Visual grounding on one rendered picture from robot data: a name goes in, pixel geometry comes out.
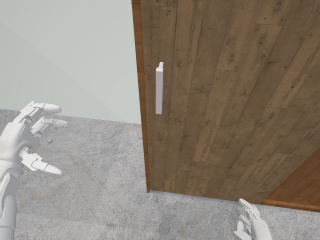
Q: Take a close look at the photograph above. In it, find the wardrobe door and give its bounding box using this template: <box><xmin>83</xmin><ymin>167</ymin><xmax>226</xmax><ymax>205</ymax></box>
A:
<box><xmin>140</xmin><ymin>0</ymin><xmax>320</xmax><ymax>204</ymax></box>
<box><xmin>265</xmin><ymin>147</ymin><xmax>320</xmax><ymax>207</ymax></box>

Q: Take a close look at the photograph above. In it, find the handle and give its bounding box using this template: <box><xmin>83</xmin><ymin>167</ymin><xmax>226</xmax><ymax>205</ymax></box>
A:
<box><xmin>156</xmin><ymin>62</ymin><xmax>164</xmax><ymax>114</ymax></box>

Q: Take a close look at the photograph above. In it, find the robot left hand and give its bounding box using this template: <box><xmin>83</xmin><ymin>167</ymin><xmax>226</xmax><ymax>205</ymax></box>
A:
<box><xmin>0</xmin><ymin>101</ymin><xmax>69</xmax><ymax>178</ymax></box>

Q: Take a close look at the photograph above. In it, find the left robot forearm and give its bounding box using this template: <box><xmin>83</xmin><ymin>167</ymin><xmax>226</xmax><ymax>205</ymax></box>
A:
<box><xmin>0</xmin><ymin>159</ymin><xmax>24</xmax><ymax>240</ymax></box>

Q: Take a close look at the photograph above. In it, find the robot right hand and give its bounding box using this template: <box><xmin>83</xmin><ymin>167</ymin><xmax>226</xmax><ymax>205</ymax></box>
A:
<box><xmin>234</xmin><ymin>198</ymin><xmax>273</xmax><ymax>240</ymax></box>

